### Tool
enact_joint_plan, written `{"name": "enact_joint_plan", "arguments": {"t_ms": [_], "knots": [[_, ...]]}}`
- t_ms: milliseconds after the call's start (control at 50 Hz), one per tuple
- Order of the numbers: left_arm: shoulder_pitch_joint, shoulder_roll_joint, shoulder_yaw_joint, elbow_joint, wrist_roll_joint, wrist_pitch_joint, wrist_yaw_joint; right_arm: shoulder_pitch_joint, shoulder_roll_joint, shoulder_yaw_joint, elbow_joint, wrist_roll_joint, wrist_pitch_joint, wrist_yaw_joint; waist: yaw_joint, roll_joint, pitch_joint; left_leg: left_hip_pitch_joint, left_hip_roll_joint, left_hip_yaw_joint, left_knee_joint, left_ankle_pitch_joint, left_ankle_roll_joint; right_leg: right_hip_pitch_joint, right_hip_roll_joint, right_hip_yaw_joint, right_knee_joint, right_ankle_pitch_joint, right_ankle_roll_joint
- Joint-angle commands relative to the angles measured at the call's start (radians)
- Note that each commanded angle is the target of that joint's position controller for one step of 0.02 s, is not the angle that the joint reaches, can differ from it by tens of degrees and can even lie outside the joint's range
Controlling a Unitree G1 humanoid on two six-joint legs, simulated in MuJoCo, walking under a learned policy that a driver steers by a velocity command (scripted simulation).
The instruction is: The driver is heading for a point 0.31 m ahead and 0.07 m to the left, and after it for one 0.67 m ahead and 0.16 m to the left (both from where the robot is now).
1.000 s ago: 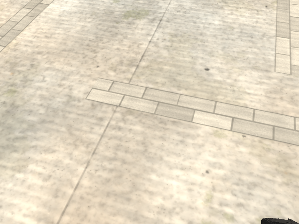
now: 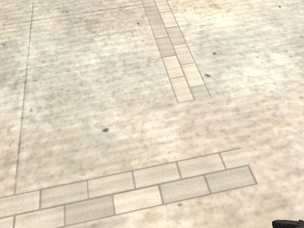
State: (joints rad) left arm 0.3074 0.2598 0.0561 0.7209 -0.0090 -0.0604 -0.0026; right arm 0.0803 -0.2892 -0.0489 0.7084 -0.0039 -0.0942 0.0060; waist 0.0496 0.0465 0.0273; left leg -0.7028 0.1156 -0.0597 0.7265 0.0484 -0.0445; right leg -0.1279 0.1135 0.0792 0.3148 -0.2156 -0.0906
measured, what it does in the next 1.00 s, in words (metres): walks ahead, turning left: left foot, then right foot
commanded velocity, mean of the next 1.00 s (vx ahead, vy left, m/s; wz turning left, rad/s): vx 0.44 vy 0.00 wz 0.31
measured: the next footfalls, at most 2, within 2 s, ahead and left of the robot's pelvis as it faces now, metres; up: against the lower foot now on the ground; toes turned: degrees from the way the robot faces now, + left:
left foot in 0.20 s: +0.30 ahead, +0.15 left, +0.00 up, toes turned +4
right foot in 0.70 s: +0.61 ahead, +0.02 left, +0.00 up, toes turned +23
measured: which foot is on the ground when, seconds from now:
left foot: up 0.00-0.18, down 0.20-0.70, up 0.72-1.00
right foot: down 0.00-0.22, up 0.24-0.68, down 0.70-1.00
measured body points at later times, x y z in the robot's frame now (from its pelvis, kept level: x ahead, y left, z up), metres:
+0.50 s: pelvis +0.29 +0.08 +0.00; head +0.33 +0.11 +0.45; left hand +0.44 +0.37 -0.09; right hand +0.41 -0.18 -0.11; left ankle +0.26 +0.14 -0.75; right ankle +0.48 -0.08 -0.68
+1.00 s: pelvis +0.54 +0.10 +0.00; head +0.58 +0.11 +0.45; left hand +0.50 +0.38 -0.12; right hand +0.80 -0.06 -0.10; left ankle +0.57 +0.28 -0.71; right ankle +0.57 +0.01 -0.75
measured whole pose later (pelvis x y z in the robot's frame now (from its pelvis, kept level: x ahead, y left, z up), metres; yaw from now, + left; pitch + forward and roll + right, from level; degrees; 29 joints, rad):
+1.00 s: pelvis +0.54 +0.10 +0.00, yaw +22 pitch +2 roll -1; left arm 0.27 0.25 0.04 0.81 0.00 -0.06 -0.01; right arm 0.13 -0.28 -0.04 0.69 0.00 -0.03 -0.01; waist 0.06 0.04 0.04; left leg -0.54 0.04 -0.07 0.73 -0.20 -0.05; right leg -0.19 0.05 0.00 0.35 -0.19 -0.04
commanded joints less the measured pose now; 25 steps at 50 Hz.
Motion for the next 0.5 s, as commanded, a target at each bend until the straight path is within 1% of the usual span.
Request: {"name": "enact_joint_plan", "arguments": {"t_ms": [20,60,80,120,140,160,180,200,220,240,260,280,300,320,340,360,380,420,440,480,500], "knots": [[0.034,0.167,0.040,-0.031,-0.001,-0.020,0.002,-0.097,-0.053,-0.003,-0.070,0.018,-0.014,0.016,0.039,-0.124,-0.011,0.102,-0.036,0.047,-0.115,0.127,0.023,-0.029,-0.257,0.095,-0.100,0.205,-0.132],[0.057,0.171,0.041,-0.009,0.000,-0.018,0.001,-0.135,-0.067,-0.004,-0.090,0.023,-0.017,0.029,0.053,-0.116,0.015,0.025,-0.038,0.039,-0.150,0.070,0.056,0.083,-0.305,0.108,-0.077,0.234,-0.127],[0.066,0.175,0.043,0.001,0.001,-0.014,0.003,-0.145,-0.070,-0.005,-0.100,0.023,-0.018,0.036,0.052,-0.114,0.024,-0.011,-0.042,0.038,-0.162,0.024,0.074,0.138,-0.327,0.109,-0.060,0.268,-0.122],[0.062,0.185,0.048,0.013,0.001,-0.005,0.009,-0.134,-0.073,-0.006,-0.110,0.023,-0.019,0.050,0.036,-0.119,0.023,-0.018,-0.057,0.043,-0.177,-0.075,0.108,0.211,-0.353,0.091,-0.016,0.388,-0.101],[0.041,0.192,0.050,0.010,0.002,-0.001,0.013,-0.095,-0.082,-0.010,-0.104,0.023,-0.018,0.054,0.011,-0.126,0.001,0.043,-0.081,0.060,-0.183,-0.122,0.126,0.218,-0.347,0.064,0.023,0.525,-0.085],[0.021,0.202,0.052,0.004,0.004,0.003,0.016,-0.031,-0.101,-0.021,-0.091,0.021,-0.015,0.053,-0.023,-0.138,-0.049,0.151,-0.119,0.091,-0.179,-0.153,0.145,0.215,-0.332,0.035,0.092,0.713,-0.070],[-0.003,0.200,0.049,-0.004,0.005,0.010,0.020,0.094,-0.130,-0.040,-0.058,0.016,-0.013,0.049,-0.093,-0.122,-0.125,0.330,-0.164,0.125,-0.206,-0.121,0.172,0.186,-0.290,-0.014,0.244,0.865,-0.046],[-0.011,0.181,0.039,-0.022,0.015,0.009,0.027,0.246,-0.178,-0.059,-0.030,0.012,-0.009,0.041,-0.160,-0.077,-0.222,0.592,-0.099,0.018,-0.189,-0.049,0.216,0.034,-0.250,-0.054,0.475,0.763,-0.009],[0.100,0.102,0.013,-0.056,0.026,-0.010,0.021,0.333,-0.276,-0.082,-0.031,0.004,-0.008,0.037,-0.122,0.154,-0.352,0.970,0.143,-0.454,-0.232,-0.144,0.390,-0.361,-0.084,-0.097,0.886,0.239,0.080],[0.088,0.106,0.003,-0.049,0.024,-0.035,0.008,0.361,-0.212,-0.067,-0.017,0.027,-0.003,0.040,-0.138,0.215,-0.415,1.095,0.208,-0.757,-0.394,-0.303,0.442,-0.566,-0.017,0.022,1.024,-0.310,0.095],[0.005,0.162,0.015,-0.074,-0.009,-0.056,-0.006,0.312,-0.166,-0.053,-0.030,0.029,0.005,0.031,-0.153,0.129,-0.283,1.017,0.191,-0.656,-0.417,-0.411,0.390,-0.670,-0.084,0.066,1.071,-0.261,0.083],[-0.074,0.161,0.010,-0.095,-0.015,-0.067,-0.009,0.257,-0.149,-0.049,-0.049,0.021,0.012,0.026,-0.144,0.024,-0.183,0.873,0.155,-0.541,-0.430,-0.377,0.356,-0.671,-0.127,0.045,1.022,-0.185,0.074],[-0.115,0.153,0.011,-0.107,0.004,-0.073,-0.005,0.210,-0.137,-0.043,-0.058,0.014,0.017,0.024,-0.111,-0.050,-0.101,0.727,0.120,-0.457,-0.448,-0.278,0.339,-0.645,-0.159,0.028,0.931,-0.137,0.075],[-0.112,0.155,0.018,-0.110,0.022,-0.068,0.000,0.184,-0.117,-0.034,-0.069,0.007,0.016,0.021,-0.077,-0.052,-0.076,0.636,0.085,-0.398,-0.471,-0.181,0.327,-0.584,-0.186,0.026,0.858,-0.100,0.080],[-0.096,0.148,0.019,-0.113,0.027,-0.060,0.003,0.168,-0.116,-0.033,-0.077,0.005,0.017,0.019,-0.054,-0.017,-0.068,0.582,0.062,-0.374,-0.488,-0.118,0.330,-0.545,-0.192,0.020,0.818,-0.086,0.092],[-0.077,0.138,0.018,-0.110,0.030,-0.051,0.007,0.163,-0.117,-0.034,-0.077,0.008,0.016,0.016,-0.042,0.003,-0.068,0.551,0.049,-0.346,-0.498,-0.064,0.336,-0.530,-0.197,0.012,0.783,-0.081,0.106],[-0.072,0.128,0.015,-0.107,0.032,-0.043,0.011,0.168,-0.121,-0.035,-0.072,0.011,0.015,0.012,-0.036,0.010,-0.066,0.519,0.039,-0.313,-0.501,-0.013,0.338,-0.523,-0.196,0.000,0.748,-0.070,0.121],[-0.124,0.109,0.008,-0.122,0.033,-0.035,0.018,0.190,-0.146,-0.043,-0.059,0.016,0.015,0.000,-0.046,0.005,-0.050,0.477,0.013,-0.260,-0.506,0.051,0.330,-0.528,-0.185,-0.017,0.635,0.019,0.149],[-0.164,0.098,0.004,-0.130,0.033,-0.036,0.019,0.203,-0.153,-0.046,-0.051,0.020,0.018,-0.006,-0.059,0.007,-0.045,0.462,-0.006,-0.237,-0.502,0.057,0.314,-0.515,-0.176,-0.019,0.559,0.089,0.157],[-0.241,0.077,-0.004,-0.143,0.030,-0.041,0.015,0.234,-0.157,-0.048,-0.034,0.028,0.027,-0.014,-0.090,0.021,-0.046,0.444,-0.043,-0.206,-0.481,0.036,0.278,-0.462,-0.146,-0.024,0.409,0.218,0.163],[-0.277,0.071,-0.006,-0.149,0.025,-0.045,0.011,0.252,-0.157,-0.048,-0.027,0.030,0.032,-0.018,-0.105,0.029,-0.047,0.444,-0.050,-0.209,-0.471,0.015,0.266,-0.435,-0.129,-0.026,0.347,0.264,0.164]]}}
